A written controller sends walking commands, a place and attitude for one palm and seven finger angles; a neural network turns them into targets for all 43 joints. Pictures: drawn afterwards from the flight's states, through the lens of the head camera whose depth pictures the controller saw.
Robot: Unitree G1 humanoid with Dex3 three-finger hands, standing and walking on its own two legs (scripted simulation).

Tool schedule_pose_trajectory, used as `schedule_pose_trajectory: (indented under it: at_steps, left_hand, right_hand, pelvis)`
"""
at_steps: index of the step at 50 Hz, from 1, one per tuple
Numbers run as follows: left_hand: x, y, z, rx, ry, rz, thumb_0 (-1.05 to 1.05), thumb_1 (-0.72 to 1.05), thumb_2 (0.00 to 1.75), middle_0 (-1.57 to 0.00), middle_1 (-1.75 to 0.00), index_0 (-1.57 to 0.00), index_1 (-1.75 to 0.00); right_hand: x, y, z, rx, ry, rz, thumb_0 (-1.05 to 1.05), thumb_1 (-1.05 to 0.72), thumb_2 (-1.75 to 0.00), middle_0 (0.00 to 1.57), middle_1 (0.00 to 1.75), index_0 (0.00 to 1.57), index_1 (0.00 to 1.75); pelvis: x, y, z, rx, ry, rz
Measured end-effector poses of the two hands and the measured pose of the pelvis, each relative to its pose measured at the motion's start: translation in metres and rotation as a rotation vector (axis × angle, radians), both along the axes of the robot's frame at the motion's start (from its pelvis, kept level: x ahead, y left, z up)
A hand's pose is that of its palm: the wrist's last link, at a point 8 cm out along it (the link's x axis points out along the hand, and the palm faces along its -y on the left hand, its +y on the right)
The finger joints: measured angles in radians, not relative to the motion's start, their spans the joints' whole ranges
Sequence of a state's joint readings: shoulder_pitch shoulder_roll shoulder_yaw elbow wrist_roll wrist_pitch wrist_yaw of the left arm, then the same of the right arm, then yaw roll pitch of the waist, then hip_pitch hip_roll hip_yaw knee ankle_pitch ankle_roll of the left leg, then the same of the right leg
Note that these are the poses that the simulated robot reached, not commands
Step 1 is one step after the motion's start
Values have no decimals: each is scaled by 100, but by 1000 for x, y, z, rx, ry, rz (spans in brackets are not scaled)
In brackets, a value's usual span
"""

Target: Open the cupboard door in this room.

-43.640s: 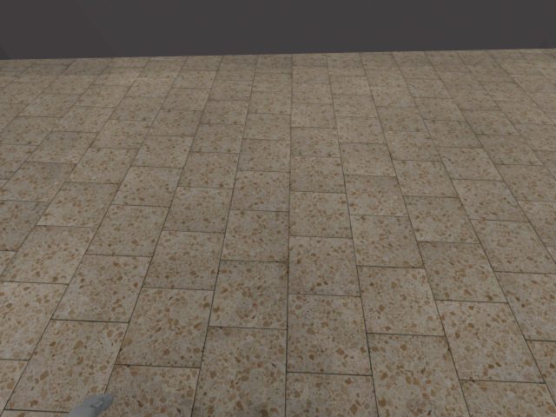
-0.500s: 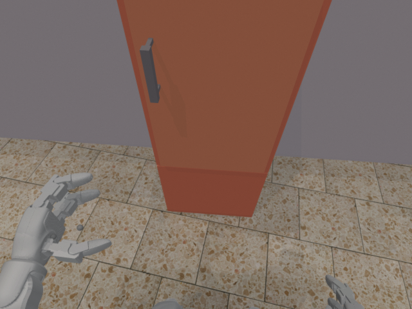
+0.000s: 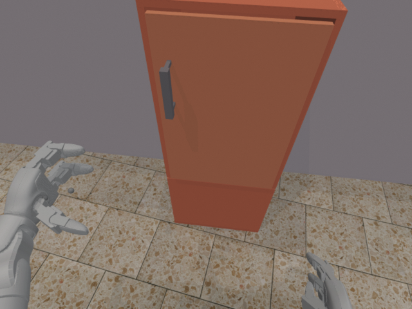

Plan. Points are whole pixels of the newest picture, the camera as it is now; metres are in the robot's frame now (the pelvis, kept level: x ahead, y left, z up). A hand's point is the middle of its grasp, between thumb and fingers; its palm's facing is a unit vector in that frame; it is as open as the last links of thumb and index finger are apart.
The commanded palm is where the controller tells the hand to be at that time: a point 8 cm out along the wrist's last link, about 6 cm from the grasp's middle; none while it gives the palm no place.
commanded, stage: raise the hand with hooked fingers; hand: left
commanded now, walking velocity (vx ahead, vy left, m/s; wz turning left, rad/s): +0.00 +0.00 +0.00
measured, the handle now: (169, 90) +0.59 +0.15 +0.11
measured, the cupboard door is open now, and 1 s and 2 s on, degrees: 0 0 0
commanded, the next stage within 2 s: move the hooked fingers beside the handle in 0.60 s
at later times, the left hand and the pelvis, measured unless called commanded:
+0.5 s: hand (79, 177) +0.30 +0.26 +0.12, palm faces +0.02 -1.00 -0.03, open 14.0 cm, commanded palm +0.27 +0.30 +0.12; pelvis +0.00 -0.01 +0.01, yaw -1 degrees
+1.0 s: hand (94, 157) +0.34 +0.24 +0.12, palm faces -0.02 -1.00 -0.01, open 14.0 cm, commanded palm +0.32 +0.30 +0.12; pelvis -0.01 -0.02 +0.00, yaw +0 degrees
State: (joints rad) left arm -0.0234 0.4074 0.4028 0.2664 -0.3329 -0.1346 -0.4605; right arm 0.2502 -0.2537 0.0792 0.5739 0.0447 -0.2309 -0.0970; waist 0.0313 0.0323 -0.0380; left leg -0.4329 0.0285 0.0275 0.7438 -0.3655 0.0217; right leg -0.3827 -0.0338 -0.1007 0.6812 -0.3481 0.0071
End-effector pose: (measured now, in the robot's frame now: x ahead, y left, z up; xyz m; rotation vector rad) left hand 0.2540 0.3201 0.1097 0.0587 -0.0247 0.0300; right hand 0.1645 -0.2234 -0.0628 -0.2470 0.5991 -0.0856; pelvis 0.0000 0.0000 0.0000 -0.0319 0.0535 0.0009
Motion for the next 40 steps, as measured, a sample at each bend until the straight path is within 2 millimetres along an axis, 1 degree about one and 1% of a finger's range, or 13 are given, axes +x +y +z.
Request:
schedule_pose_trajectory:
  at_steps: [3, 5, 8, 11, 16, 20, 34, 37, 40]
  left_hand:
    - [8, 5, 14, 2, -42, 2, -1, -49, 30, -30, -119, -30, -119]
    - [15, 8, 19, -5, -35, -3, -1, -49, 30, -30, -119, -30, -119]
    - [24, 10, 20, -14, 10, -19, -1, -49, 30, -30, -120, -30, -120]
    - [28, 6, 16, -25, 51, -40, -1, -49, 30, -30, -120, -30, -120]
    - [26, -6, 6, -38, 49, -46, -1, -49, 30, -30, -120, -30, -120]
    - [22, -10, 7, -33, 9, -23, -1, -49, 30, -30, -120, -30, -120]
    - [18, -16, 17, -24, 10, -27, -1, -50, 30, -30, -120, -30, -120]
    - [17, -15, 14, -35, 13, -22, -1, -50, 30, -30, -120, -30, -120]
    - [21, -13, 8, -50, 32, -10, -1, -50, 30, -30, -120, -30, -120]
  right_hand:
    - [-6, -4, -1, -6, 25, -13, 1, -90, -90, 20, 30, 21, 30]
    - [-11, -9, -2, -10, 39, -27, 1, -90, -90, 20, 30, 21, 30]
    - [-17, -16, -4, -12, 53, -51, 1, -90, -90, 20, 30, 21, 30]
    - [-22, -24, -3, -14, 60, -70, 1, -90, -90, 20, 30, 21, 30]
    - [-28, -34, -1, -27, 70, -83, 1, -90, -90, 20, 30, 21, 30]
    - [-29, -38, 0, -34, 70, -83, 1, -90, -90, 20, 30, 21, 30]
    - [-19, -35, -1, 1, 32, -72, 1, -90, -90, 20, 30, 21, 30]
    - [-19, -35, -2, 1, 31, -66, 1, -90, -90, 20, 30, 21, 30]
    - [-20, -37, -3, -9, 42, -63, 1, -90, -90, 20, 30, 21, 30]
  pelvis:
    - [1, -2, 2, 1, -5, 1]
    - [1, -3, 3, 2, -8, 2]
    - [2, -3, 5, 5, -7, -1]
    - [2, -4, 6, 9, -2, -8]
    - [2, -8, 6, 14, 0, -19]
    - [2, -11, 6, 14, -6, -20]
    - [0, -17, 7, 18, -14, -15]
    - [-2, -19, 6, 20, -13, -14]
    - [-5, -20, 5, 18, -11, -9]
